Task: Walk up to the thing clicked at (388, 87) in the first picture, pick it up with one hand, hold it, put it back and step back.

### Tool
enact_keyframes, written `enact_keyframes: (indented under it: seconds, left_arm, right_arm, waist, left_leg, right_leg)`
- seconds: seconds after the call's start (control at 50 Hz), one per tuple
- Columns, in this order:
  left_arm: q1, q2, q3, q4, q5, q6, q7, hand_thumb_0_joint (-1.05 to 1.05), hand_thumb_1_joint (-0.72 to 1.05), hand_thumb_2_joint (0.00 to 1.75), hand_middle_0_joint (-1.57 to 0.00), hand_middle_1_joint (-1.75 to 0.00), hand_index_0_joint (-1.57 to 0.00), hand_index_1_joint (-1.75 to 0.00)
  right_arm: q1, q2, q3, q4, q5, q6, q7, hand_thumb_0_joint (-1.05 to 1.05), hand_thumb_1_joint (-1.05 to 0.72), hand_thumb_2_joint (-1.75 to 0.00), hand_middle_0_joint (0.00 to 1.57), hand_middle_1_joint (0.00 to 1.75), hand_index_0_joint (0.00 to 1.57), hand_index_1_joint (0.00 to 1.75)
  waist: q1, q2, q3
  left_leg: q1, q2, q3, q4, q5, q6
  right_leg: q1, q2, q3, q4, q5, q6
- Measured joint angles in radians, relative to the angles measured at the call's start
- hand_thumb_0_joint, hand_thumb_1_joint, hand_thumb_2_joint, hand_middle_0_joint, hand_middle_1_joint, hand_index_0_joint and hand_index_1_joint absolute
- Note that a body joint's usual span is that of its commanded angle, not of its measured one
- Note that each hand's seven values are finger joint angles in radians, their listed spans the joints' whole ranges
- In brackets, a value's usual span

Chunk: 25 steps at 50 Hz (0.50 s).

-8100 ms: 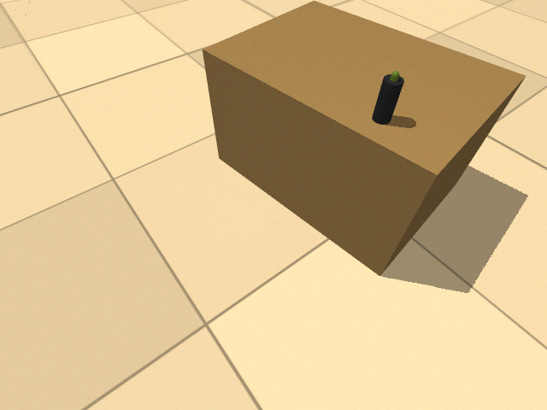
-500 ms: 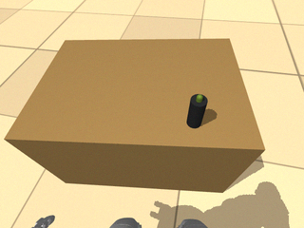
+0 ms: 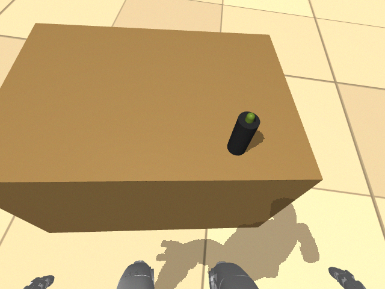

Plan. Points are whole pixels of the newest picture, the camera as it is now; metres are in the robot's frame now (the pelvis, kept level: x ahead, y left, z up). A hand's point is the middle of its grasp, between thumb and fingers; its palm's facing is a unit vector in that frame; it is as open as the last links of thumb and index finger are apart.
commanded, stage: walk up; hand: right
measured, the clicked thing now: (243, 132) +0.50 -0.14 -0.07
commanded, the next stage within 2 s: stand in 1.52 s
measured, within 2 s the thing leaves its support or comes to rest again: neither
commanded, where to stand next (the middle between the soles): +0.06 -0.02 m, yaw +3 degrees
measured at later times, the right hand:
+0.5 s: hand out of the picture +0.05 -0.29 -0.14, palm faces -0.07 +0.93 -0.35, open 7.4 cm
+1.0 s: hand out of the picture +0.11 -0.29 -0.13, palm faces -0.09 +0.93 -0.34, open 7.4 cm
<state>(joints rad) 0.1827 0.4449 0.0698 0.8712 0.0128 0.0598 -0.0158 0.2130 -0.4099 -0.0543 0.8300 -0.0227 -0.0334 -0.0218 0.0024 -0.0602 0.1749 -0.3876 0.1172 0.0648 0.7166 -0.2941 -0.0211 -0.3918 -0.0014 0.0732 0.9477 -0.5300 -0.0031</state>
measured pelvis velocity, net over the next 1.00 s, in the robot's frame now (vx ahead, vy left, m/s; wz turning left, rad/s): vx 0.00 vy -0.04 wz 0.07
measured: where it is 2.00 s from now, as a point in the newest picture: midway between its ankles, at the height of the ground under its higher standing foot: outside the picture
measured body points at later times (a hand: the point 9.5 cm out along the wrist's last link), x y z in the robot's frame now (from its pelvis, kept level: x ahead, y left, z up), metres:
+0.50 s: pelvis -0.02 -0.04 +0.01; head +0.00 -0.03 +0.46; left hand +0.08 +0.27 -0.11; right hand +0.05 -0.33 -0.12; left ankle -0.01 +0.10 -0.72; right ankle -0.01 -0.15 -0.72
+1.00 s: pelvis +0.00 -0.04 +0.03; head +0.00 -0.04 +0.48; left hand +0.07 +0.27 -0.10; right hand +0.11 -0.33 -0.10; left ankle -0.01 +0.10 -0.72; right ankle -0.01 -0.15 -0.72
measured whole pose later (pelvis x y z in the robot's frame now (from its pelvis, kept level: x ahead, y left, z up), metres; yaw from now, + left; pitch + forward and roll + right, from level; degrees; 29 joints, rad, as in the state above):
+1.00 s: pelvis +0.00 -0.04 +0.03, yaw +4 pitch -3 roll +0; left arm 0.08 0.35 0.03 1.10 0.01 -0.01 -0.01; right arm 0.12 -0.36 0.00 1.07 -0.01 -0.03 0.00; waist 0.01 0.01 0.05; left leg -0.15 0.01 -0.06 0.43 -0.24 -0.02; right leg -0.13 0.00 -0.06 0.42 -0.25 -0.02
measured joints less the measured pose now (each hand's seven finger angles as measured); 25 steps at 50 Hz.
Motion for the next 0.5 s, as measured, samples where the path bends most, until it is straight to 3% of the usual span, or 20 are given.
enact_keyframes:
  seconds: [0.06,0.1,0.12,0.18,0.26,0.34,0.36,0.4,0.46,0.5]
  left_arm:
    - [0.003,-0.006,0.002,0.01,0.007,-0.008,-0.005,0.01,0.91,0.9,-0.2,-0.3,-0.2,-0.3]
    - [-0.006,-0.031,0.007,0.023,0.015,-0.019,-0.004,0.01,0.91,0.9,-0.2,-0.3,-0.2,-0.3]
    - [-0.003,-0.041,0.006,0.021,0.021,-0.024,-0.005,0.01,0.91,0.9,-0.2,-0.3,-0.2,-0.3]
    - [0.017,-0.057,-0.005,0.012,0.028,-0.03,-0.009,0.01,0.91,0.9,-0.2,-0.3,-0.2,-0.3]
    - [0.015,-0.083,-0.016,0.017,0.026,-0.035,-0.002,0.01,0.9,0.9,-0.2,-0.3,-0.21,-0.3]
    - [-0.002,-0.077,-0.018,0.007,0.021,-0.045,-0.001,0.01,0.9,0.9,-0.2,-0.3,-0.21,-0.3]
    - [-0.012,-0.07,-0.017,0.01,0.015,-0.046,0.0,0.01,0.9,0.9,-0.2,-0.3,-0.21,-0.3]
    - [-0.027,-0.06,-0.014,0.023,0.002,-0.043,0.005,0.01,0.9,0.9,-0.2,-0.3,-0.21,-0.3]
    - [-0.04,-0.071,-0.024,0.053,-0.007,-0.044,0.009,0.01,0.9,0.9,-0.2,-0.3,-0.21,-0.3]
    - [-0.043,-0.074,-0.028,0.069,-0.005,-0.054,0.006,0.01,0.9,0.9,-0.2,-0.3,-0.2,-0.3]
  right_arm:
    - [0.0,-0.026,-0.002,-0.011,0.003,0.011,0.001,0.0,-0.9,-0.89,0.21,0.31,0.2,0.3]
    - [-0.009,-0.046,-0.007,-0.001,0.011,0.027,0.0,0.0,-0.9,-0.89,0.21,0.3,0.2,0.3]
    - [-0.009,-0.045,-0.008,0.009,0.017,0.038,-0.005,0.0,-0.9,-0.89,0.21,0.3,0.2,0.3]
    - [-0.011,-0.024,0.001,0.047,0.027,0.054,-0.017,0.01,-0.9,-0.89,0.2,0.3,0.2,0.3]
    - [0.002,-0.012,0.013,0.07,0.039,0.034,-0.01,0.01,-0.9,-0.89,0.2,0.3,0.2,0.3]
    - [0.024,0.013,0.03,0.104,0.028,0.017,0.001,0.01,-0.9,-0.89,0.2,0.3,0.2,0.3]
    - [0.025,0.026,0.032,0.117,0.023,0.011,0.003,0.0,-0.9,-0.89,0.21,0.3,0.2,0.3]
    - [0.022,0.056,0.039,0.136,0.011,0.001,0.007,0.01,-0.9,-0.89,0.21,0.3,0.2,0.3]
    - [0.029,0.062,0.051,0.146,0.008,-0.006,0.021,0.01,-0.9,-0.89,0.21,0.3,0.2,0.3]
    - [0.016,0.062,0.057,0.157,0.01,-0.001,0.026,0.01,-0.9,-0.89,0.21,0.3,0.2,0.3]
  waist:
    - [-0.007,0.023,-0.003]
    - [-0.019,0.083,0.008]
    - [-0.024,0.098,0.005]
    - [0.006,0.078,-0.028]
    - [0.004,0.1,-0.059]
    - [0.002,0.091,-0.083]
    - [0.001,0.072,-0.079]
    - [0.012,0.017,-0.072]
    - [0.001,0.03,-0.091]
    - [0.004,0.036,-0.093]
  left_leg:
    - [-0.027,0.017,0.004,0.049,-0.018,-0.011]
    - [-0.045,0.048,-0.032,0.1,-0.034,-0.003]
    - [-0.055,0.035,-0.06,0.132,-0.089,0.013]
    - [-0.064,-0.066,-0.107,0.247,-0.246,0.038]
    - [-0.035,-0.116,-0.126,0.257,-0.2,0.038]
    - [0.071,-0.119,-0.081,0.042,-0.175,0.033]
    - [0.094,-0.132,-0.075,-0.013,-0.095,0.03]
    - [0.127,-0.16,-0.051,-0.062,-0.047,0.024]
    - [0.129,-0.138,-0.076,-0.072,-0.044,0.024]
    - [0.14,-0.121,-0.083,-0.085,-0.038,0.014]
  right_leg:
    - [0.065,-0.007,-0.051,-0.15,0.056,-0.009]
    - [0.093,0.025,-0.085,-0.183,0.117,-0.004]
    - [0.094,0.028,-0.095,-0.176,0.112,-0.005]
    - [0.082,0.003,-0.059,-0.163,0.107,-0.017]
    - [0.091,-0.003,-0.068,-0.206,0.132,-0.018]
    - [0.083,-0.01,-0.093,-0.203,0.128,-0.017]
    - [0.081,-0.023,-0.094,-0.189,0.121,-0.014]
    - [0.082,-0.049,-0.065,-0.173,0.12,-0.01]
    - [0.108,-0.021,-0.071,-0.236,0.111,-0.02]
    - [0.134,-0.008,-0.083,-0.291,0.192,-0.015]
